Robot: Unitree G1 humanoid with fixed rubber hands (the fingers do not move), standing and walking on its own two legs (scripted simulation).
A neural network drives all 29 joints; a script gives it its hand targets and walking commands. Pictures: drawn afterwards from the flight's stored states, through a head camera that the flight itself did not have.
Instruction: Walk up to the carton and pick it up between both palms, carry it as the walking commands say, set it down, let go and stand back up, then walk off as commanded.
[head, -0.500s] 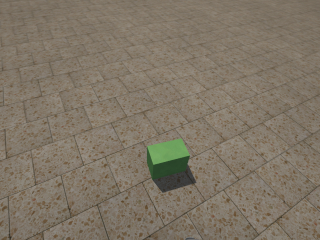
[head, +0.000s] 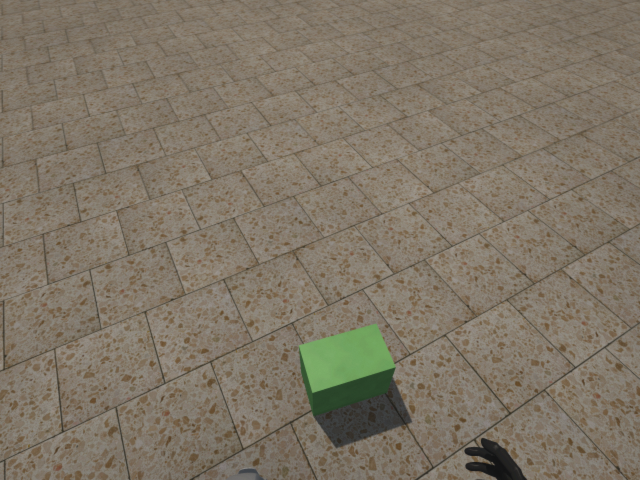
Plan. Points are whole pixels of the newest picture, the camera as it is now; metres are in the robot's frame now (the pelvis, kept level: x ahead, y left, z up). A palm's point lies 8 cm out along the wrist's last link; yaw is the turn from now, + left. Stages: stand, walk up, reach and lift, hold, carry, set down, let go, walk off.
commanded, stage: walk up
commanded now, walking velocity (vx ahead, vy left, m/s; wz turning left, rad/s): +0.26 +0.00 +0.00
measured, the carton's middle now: (344, 370) +0.55 -0.07 -0.67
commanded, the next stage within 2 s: none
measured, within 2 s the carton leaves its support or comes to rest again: neither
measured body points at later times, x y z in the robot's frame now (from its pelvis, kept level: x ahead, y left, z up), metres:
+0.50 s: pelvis +0.13 -0.01 -0.01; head +0.14 -0.03 +0.44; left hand +0.21 +0.24 -0.13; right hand +0.22 -0.24 -0.14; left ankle +0.12 +0.14 -0.73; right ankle +0.17 -0.11 -0.74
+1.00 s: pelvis +0.08 -0.01 -0.01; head +0.12 -0.02 +0.43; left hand +0.18 +0.23 -0.14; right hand +0.17 -0.25 -0.14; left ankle +0.08 +0.10 -0.74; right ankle +0.08 -0.12 -0.74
